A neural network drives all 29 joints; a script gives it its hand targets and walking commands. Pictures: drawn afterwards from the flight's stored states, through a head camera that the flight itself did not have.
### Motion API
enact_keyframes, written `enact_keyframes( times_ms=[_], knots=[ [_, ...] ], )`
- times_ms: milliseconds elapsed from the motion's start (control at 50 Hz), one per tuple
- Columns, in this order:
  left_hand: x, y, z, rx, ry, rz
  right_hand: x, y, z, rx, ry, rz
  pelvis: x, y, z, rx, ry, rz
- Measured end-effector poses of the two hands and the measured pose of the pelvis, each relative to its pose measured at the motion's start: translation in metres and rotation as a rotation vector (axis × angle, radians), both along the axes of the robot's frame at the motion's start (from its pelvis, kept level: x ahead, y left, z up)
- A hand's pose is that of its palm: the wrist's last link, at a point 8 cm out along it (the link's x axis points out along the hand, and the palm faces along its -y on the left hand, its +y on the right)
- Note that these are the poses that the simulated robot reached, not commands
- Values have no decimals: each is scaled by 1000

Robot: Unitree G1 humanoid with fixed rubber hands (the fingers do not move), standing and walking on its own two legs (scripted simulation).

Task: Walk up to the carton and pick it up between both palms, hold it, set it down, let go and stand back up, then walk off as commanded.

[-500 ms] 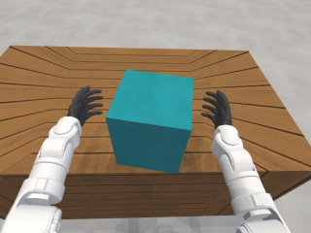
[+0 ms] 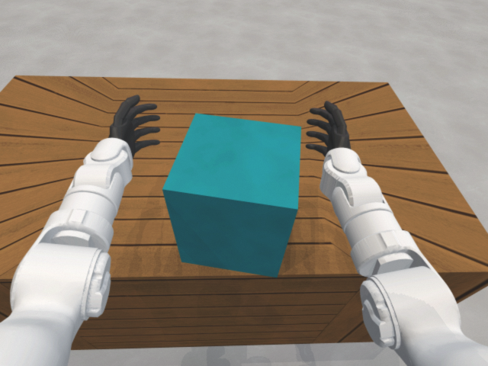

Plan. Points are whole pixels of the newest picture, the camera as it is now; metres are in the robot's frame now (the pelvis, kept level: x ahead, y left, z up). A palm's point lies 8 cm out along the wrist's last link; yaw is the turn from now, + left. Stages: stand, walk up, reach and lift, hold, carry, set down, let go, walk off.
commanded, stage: reach and lift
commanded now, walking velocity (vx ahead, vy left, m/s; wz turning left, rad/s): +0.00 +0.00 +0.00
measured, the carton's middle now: (237, 198) +0.45 +0.03 -0.01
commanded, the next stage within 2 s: none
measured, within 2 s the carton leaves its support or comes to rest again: neither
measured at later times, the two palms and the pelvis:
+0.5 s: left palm (126, 152) +0.45 +0.23 +0.11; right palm (336, 165) +0.45 -0.14 +0.11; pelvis +0.01 +0.00 +0.00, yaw +0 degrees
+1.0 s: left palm (138, 170) +0.47 +0.23 +0.04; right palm (322, 184) +0.46 -0.13 +0.04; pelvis +0.01 +0.02 -0.01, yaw -1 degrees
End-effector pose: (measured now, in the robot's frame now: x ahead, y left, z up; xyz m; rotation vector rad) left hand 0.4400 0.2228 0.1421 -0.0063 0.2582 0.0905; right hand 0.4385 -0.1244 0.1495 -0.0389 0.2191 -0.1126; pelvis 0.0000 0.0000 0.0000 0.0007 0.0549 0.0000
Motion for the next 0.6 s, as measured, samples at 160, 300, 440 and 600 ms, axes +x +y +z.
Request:
enact_keyframes(
  times_ms=[160, 300, 440, 600],
  knots=[
    [13, -7, 8, 19, 6, -4, 13, -2, 7, -12, 11, -5, 4, -3, 0, 0, 35, -2],
    [18, -4, 1, 19, 25, 9, 22, -4, 9, -12, 11, -13, 7, -3, -1, -1, 62, -3],
    [10, 5, -29, 23, 65, 22, 15, -12, -25, -18, 55, -33, 8, -2, -1, -3, 78, -3],
    [13, 13, -47, 57, 46, 13, 3, -15, -72, -18, 120, -35, 6, 4, -4, -13, 154, -5]
  ],
)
